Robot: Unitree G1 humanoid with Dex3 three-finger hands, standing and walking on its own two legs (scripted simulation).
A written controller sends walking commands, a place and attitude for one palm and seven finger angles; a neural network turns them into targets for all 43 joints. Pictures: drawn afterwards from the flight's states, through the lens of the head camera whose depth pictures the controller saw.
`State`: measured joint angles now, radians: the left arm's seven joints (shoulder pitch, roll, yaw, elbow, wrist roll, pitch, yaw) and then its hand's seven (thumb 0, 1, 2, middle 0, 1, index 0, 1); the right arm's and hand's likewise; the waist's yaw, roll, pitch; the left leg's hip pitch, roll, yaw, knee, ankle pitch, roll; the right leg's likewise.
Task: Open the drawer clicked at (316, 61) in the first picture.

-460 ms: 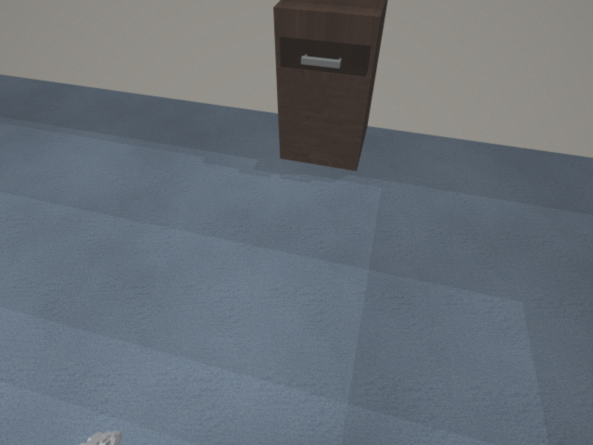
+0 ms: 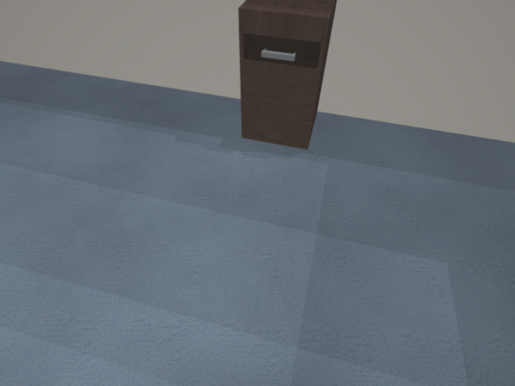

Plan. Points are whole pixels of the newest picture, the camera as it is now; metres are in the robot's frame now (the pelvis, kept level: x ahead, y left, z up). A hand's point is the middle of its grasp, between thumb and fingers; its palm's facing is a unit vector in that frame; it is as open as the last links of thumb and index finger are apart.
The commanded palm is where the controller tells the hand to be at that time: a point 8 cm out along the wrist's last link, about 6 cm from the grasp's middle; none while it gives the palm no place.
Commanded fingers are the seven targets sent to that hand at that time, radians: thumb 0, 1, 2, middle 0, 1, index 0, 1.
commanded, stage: stand and wait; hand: left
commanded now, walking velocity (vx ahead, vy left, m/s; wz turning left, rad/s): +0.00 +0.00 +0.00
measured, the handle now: (279, 53) +1.63 -0.01 -0.18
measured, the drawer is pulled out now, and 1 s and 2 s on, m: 0.00 0.00 0.00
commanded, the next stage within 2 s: look at it before walking up in 0.36 s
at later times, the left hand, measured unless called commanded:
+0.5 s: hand out of the picture +0.06 +0.25 -0.15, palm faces -0.04 -0.94 -0.33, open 7.4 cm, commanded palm none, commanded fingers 0.00 0.90 0.90 -0.20 -0.30 -0.20 -0.30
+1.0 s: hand out of the picture +0.06 +0.25 -0.15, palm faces -0.04 -0.94 -0.33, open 7.4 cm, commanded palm none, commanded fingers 0.00 0.90 0.90 -0.20 -0.30 -0.20 -0.30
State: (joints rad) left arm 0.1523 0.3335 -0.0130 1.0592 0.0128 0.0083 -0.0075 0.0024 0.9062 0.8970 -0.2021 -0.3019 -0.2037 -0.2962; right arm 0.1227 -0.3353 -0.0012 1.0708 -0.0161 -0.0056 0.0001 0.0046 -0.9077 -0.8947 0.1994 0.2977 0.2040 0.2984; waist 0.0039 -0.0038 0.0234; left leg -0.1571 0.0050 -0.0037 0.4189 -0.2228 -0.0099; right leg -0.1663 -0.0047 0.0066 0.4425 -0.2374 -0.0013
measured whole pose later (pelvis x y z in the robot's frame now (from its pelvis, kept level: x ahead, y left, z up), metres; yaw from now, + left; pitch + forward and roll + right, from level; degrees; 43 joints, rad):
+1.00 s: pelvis +0.00 +0.00 +0.00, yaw +0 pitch -2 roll +0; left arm 0.15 0.34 -0.01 1.10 0.02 0.00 -0.01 0.00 0.91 0.90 -0.20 -0.30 -0.20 -0.30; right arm 0.12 -0.34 0.00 1.12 -0.01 -0.01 0.01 0.00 -0.91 -0.89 0.20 0.30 0.20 0.30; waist 0.00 0.00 0.03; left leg -0.14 0.00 0.00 0.37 -0.19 0.00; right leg -0.15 -0.01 0.01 0.39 -0.20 0.01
